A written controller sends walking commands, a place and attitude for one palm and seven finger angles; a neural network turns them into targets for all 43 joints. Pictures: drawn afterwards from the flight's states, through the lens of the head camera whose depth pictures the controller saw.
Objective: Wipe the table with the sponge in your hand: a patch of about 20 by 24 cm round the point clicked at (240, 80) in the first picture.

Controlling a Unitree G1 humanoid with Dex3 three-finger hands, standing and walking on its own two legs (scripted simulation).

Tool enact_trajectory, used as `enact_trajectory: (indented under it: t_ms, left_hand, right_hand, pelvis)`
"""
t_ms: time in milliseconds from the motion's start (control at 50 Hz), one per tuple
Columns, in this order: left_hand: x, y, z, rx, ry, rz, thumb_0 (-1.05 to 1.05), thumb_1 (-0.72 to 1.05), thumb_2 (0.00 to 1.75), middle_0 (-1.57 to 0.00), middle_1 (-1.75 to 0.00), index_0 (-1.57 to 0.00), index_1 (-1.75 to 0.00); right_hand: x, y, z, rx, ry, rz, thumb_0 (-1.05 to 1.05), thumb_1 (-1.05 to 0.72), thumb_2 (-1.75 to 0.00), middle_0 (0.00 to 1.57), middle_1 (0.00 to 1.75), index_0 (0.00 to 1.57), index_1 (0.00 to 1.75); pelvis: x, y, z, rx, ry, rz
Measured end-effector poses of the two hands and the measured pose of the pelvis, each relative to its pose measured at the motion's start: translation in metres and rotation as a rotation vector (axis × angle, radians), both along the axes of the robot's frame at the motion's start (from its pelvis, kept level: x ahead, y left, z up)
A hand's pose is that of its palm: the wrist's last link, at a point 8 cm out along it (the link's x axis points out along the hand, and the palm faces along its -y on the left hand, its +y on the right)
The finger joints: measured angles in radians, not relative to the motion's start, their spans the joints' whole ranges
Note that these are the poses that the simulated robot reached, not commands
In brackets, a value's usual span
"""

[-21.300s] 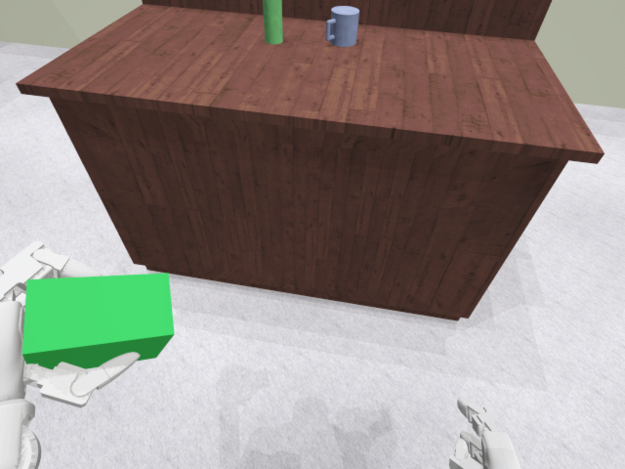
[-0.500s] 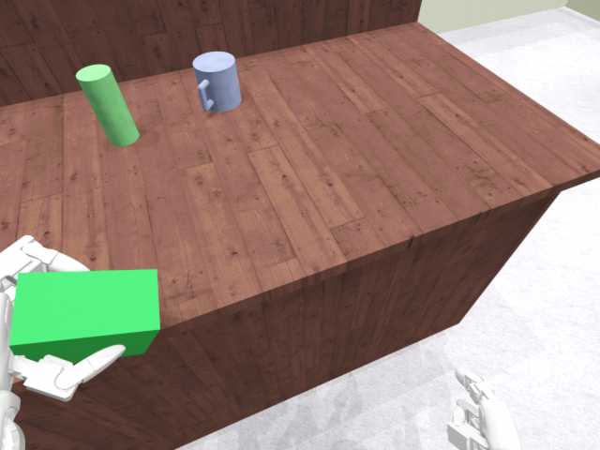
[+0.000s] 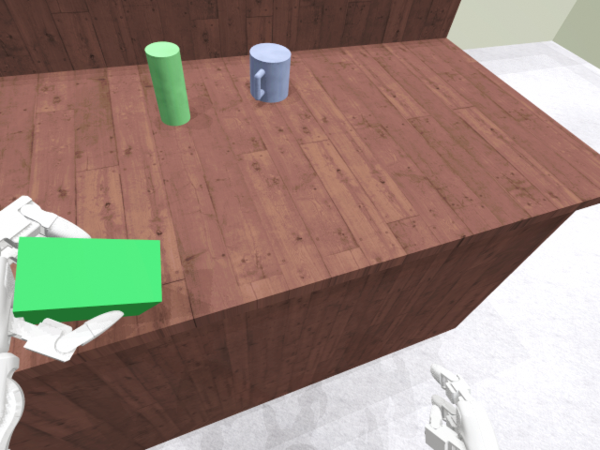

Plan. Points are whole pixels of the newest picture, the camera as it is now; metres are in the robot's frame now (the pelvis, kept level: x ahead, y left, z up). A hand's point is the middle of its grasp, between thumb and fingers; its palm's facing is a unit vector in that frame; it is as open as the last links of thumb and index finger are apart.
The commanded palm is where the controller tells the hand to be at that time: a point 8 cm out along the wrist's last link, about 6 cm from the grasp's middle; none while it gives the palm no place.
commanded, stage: come to a stop and stand still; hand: left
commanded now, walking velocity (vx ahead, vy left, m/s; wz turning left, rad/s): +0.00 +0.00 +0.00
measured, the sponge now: (109, 282) +0.24 +0.23 +0.14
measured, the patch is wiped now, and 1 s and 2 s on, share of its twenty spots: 0.00 0.00 0.00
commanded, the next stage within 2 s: look again from close up in 1.02 s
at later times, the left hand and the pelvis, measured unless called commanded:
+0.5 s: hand (65, 264) +0.24 +0.27 +0.16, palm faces +0.41 -0.83 -0.37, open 10.2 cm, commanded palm +0.18 +0.29 +0.18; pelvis +0.02 +0.01 +0.00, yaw +1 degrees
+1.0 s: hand (103, 265) +0.24 +0.23 +0.16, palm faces +0.40 -0.84 -0.37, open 10.2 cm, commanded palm +0.19 +0.26 +0.18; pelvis +0.03 -0.02 +0.00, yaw +1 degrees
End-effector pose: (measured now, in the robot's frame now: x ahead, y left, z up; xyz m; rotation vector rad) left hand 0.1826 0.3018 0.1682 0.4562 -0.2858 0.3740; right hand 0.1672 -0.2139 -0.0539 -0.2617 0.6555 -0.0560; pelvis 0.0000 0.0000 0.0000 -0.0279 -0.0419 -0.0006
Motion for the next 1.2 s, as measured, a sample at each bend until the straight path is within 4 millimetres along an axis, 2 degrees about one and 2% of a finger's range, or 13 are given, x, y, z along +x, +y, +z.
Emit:
enact_trajectory:
  t_ms: [60, 120, 280, 520, 660, 940, 1200]
  left_hand:
    - [-0.003, 0.009, 0.009, -0.002, -0.053, 0.027, -0.02, -0.51, 1.02, -0.71, -1.36, -0.73, -1.35]
    - [-0.003, 0.009, 0.012, -0.008, -0.073, 0.017, -0.02, -0.51, 1.02, -0.71, -1.36, -0.73, -1.35]
    - [0.007, 0.012, -0.001, -0.015, 0.002, -0.004, -0.02, -0.51, 1.02, -0.71, -1.36, -0.73, -1.35]
    - [0.013, 0.001, 0.007, 0.0, -0.013, -0.003, -0.02, -0.51, 1.02, -0.71, -1.36, -0.73, -1.35]
    - [0.015, -0.009, 0.004, -0.011, 0.012, 0.008, -0.02, -0.51, 1.02, -0.71, -1.36, -0.73, -1.35]
    - [0.019, -0.027, 0.003, -0.028, 0.039, 0.009, -0.02, -0.51, 1.02, -0.71, -1.36, -0.73, -1.35]
    - [0.017, -0.027, 0.002, -0.031, 0.055, 0.01, -0.02, -0.51, 1.02, -0.71, -1.36, -0.73, -1.35]
  right_hand:
    - [0.0, 0.014, -0.004, 0.017, 0.015, 0.025, 0.01, -0.9, -0.9, 0.2, 0.3, 0.21, 0.3]
    - [0.001, 0.025, -0.007, 0.034, 0.024, 0.038, 0.01, -0.9, -0.9, 0.2, 0.3, 0.21, 0.3]
    - [0.013, 0.034, -0.006, 0.046, 0.024, 0.033, 0.01, -0.9, -0.9, 0.2, 0.31, 0.21, 0.3]
    - [0.036, 0.011, 0.0, 0.011, 0.013, 0.021, 0.01, -0.9, -0.9, 0.2, 0.3, 0.21, 0.3]
    - [0.044, -0.003, 0.001, 0.011, 0.006, 0.007, 0.01, -0.9, -0.9, 0.2, 0.3, 0.21, 0.3]
    - [0.045, -0.023, -0.001, 0.009, 0.012, -0.017, 0.01, -0.9, -0.9, 0.2, 0.3, 0.21, 0.3]
    - [0.042, -0.024, -0.003, 0.007, 0.023, -0.03, 0.01, -0.9, -0.9, 0.2, 0.3, 0.2, 0.3]
  pelvis:
    - [0.001, 0.008, 0.0, -0.003, -0.002, 0.004]
    - [0.003, 0.014, 0.0, -0.006, -0.001, 0.007]
    - [0.011, 0.019, 0.002, -0.005, 0.001, 0.009]
    - [0.022, 0.009, 0.003, -0.005, 0.007, 0.022]
    - [0.027, -0.003, 0.003, -0.006, 0.012, 0.028]
    - [0.032, -0.018, 0.004, -0.004, 0.021, 0.023]
    - [0.032, -0.018, 0.005, -0.002, 0.022, 0.026]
